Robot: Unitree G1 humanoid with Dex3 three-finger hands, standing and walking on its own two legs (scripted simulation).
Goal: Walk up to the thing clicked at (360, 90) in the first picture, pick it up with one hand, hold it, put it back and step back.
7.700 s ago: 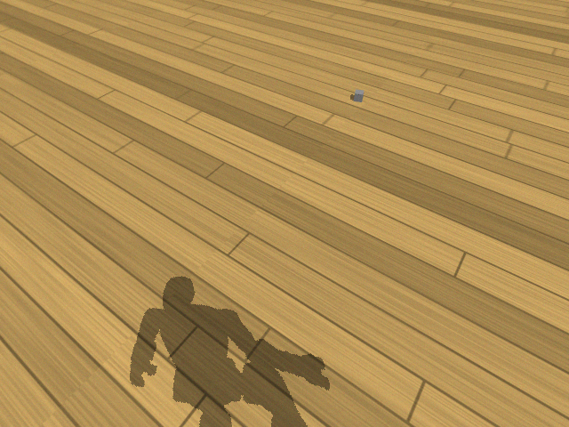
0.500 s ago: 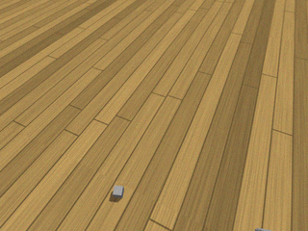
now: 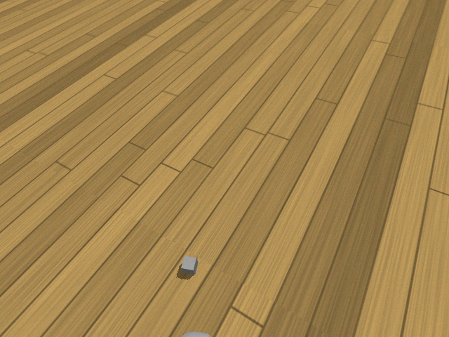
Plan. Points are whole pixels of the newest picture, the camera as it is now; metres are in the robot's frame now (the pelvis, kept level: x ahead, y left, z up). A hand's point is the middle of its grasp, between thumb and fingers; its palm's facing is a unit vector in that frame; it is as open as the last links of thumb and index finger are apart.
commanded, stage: walk up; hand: left
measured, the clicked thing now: (189, 265) +0.49 +0.25 -0.74
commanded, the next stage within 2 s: stand in 1.64 s
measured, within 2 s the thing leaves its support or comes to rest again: neither
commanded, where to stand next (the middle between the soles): +0.10 +0.02 m, yaw -3 degrees
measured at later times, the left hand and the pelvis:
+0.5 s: hand (117, 315) +0.18 +0.27 -0.16, palm faces -0.04 -0.91 -0.41, open 7.4 cm; pelvis +0.06 +0.00 -0.03, yaw -1 degrees
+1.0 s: hand out of the picture +0.05 +0.33 -0.17, palm faces -0.08 -0.92 -0.37, open 7.4 cm; pelvis -0.01 +0.04 -0.01, yaw -2 degrees
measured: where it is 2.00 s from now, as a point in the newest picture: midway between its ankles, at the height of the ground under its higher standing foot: outside the picture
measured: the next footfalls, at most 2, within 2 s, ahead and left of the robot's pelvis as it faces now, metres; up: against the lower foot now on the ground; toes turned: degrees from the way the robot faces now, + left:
left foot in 0.12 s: +0.06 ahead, +0.15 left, +0.00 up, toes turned +2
right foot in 0.42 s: +0.21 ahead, -0.13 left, +0.00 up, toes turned -2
